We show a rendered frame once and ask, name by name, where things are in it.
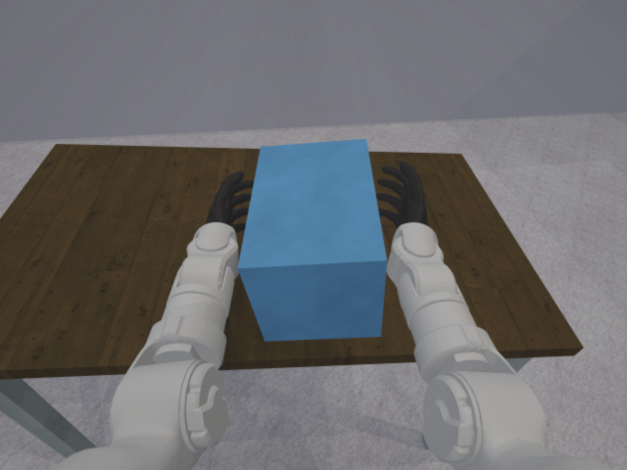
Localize robot left forearm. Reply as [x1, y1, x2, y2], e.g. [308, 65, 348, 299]
[110, 222, 239, 436]

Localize robot right hand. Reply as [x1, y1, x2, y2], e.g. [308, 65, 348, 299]
[376, 161, 428, 229]

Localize left robot upper arm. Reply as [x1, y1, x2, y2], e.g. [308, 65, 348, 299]
[51, 359, 229, 470]

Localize robot right forearm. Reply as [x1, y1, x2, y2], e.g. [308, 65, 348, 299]
[386, 222, 547, 430]

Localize robot left hand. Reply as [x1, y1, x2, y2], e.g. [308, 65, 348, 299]
[206, 171, 254, 233]

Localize carton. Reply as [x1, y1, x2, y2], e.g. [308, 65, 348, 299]
[238, 139, 387, 342]

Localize right robot upper arm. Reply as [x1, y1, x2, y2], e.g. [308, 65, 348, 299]
[422, 370, 613, 470]

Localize table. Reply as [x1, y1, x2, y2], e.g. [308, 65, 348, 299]
[0, 144, 584, 458]

